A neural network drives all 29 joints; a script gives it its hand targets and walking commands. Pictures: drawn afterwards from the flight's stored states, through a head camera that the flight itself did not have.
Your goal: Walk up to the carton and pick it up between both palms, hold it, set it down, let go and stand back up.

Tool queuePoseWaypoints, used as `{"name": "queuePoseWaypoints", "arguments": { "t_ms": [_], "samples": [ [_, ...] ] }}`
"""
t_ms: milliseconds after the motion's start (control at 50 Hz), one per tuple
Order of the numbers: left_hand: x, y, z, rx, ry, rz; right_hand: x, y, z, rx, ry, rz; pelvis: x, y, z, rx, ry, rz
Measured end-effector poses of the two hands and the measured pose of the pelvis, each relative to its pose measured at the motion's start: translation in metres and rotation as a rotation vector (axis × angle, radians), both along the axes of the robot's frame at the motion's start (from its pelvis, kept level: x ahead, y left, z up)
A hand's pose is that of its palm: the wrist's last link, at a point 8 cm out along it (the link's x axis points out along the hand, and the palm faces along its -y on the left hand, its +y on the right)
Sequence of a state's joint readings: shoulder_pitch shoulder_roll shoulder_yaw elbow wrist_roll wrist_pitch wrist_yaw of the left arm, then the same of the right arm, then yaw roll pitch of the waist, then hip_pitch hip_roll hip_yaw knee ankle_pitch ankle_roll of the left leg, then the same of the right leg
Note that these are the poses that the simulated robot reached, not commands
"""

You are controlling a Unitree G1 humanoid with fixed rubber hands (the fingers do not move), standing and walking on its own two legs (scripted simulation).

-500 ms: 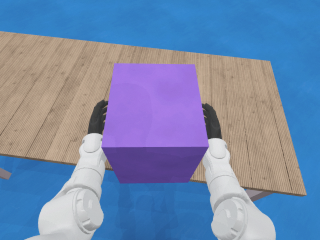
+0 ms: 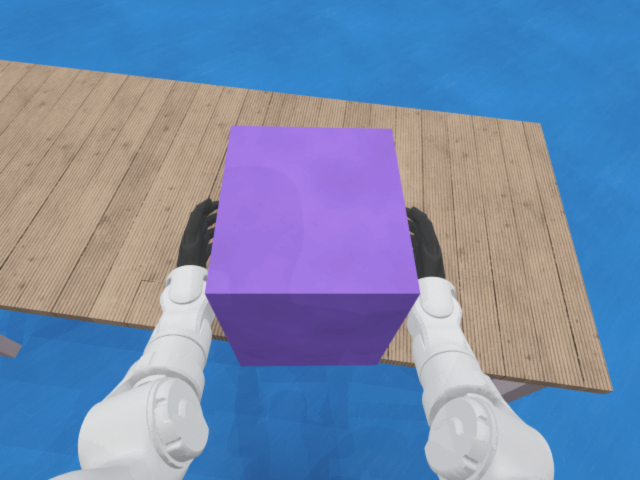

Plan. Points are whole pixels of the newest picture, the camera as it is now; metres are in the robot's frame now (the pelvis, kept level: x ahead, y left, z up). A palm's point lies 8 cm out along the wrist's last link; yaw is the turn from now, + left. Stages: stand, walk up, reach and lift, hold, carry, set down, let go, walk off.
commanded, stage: reach and lift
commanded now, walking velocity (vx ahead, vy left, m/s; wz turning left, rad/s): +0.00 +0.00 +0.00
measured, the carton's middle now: (310, 256) +0.42 +0.06 -0.03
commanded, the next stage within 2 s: none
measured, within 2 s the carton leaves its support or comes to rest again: leaves its support in 0.64 s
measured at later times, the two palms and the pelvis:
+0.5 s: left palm (197, 257) +0.38 +0.21 +0.01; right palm (428, 269) +0.40 -0.10 +0.01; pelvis +0.00 +0.01 +0.00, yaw +0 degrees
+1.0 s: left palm (196, 248) +0.38 +0.20 +0.03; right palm (437, 261) +0.40 -0.10 +0.04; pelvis +0.00 +0.00 +0.00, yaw +0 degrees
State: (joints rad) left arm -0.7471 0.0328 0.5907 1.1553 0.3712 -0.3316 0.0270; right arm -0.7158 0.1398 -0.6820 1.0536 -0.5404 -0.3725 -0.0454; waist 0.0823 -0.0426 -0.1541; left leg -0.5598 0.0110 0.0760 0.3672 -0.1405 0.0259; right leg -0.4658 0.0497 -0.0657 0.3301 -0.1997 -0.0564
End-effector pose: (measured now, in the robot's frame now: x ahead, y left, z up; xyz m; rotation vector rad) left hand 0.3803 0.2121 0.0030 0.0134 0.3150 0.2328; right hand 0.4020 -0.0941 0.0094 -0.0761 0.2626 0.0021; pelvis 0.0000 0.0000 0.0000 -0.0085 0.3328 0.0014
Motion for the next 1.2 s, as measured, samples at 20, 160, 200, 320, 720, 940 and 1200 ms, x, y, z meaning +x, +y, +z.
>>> {"name": "queuePoseWaypoints", "arguments": {
  "t_ms": [20,160,200,320,720,940,1200],
  "samples": [
    [0.000,0.000,0.000,0.001,0.000,0.000,0.000,0.000,0.000,-0.002,-0.001,0.001,0.000,0.000,0.000,0.000,0.000,0.000],
    [0.000,0.000,-0.001,-0.013,0.000,0.008,0.000,0.000,0.000,-0.007,-0.007,0.001,0.002,0.000,0.000,-0.002,0.002,0.005],
    [0.000,0.000,-0.001,-0.018,0.000,0.009,0.000,0.000,0.000,-0.010,-0.010,0.001,0.002,0.000,0.000,-0.002,-0.001,0.007],
    [0.001,0.000,-0.001,-0.020,-0.002,0.007,-0.001,0.000,0.000,-0.014,-0.017,-0.003,0.003,0.002,0.000,-0.006,0.005,0.012],
    [0.002,-0.007,0.008,-0.017,-0.006,0.014,-0.001,-0.006,0.004,0.023,-0.025,-0.015,-0.002,0.005,0.000,-0.011,0.026,0.000],
    [-0.001,-0.007,0.022,-0.017,-0.026,0.016,-0.003,-0.007,0.019,0.030,-0.044,-0.016,-0.003,0.002,0.000,-0.009,0.009,0.009],
    [0.001,-0.006,0.060,0.007,-0.056,0.007,-0.003,-0.006,0.053,0.046,-0.073,-0.021,-0.010,-0.001,0.002,-0.005,-0.065,0.003]
  ]
}}
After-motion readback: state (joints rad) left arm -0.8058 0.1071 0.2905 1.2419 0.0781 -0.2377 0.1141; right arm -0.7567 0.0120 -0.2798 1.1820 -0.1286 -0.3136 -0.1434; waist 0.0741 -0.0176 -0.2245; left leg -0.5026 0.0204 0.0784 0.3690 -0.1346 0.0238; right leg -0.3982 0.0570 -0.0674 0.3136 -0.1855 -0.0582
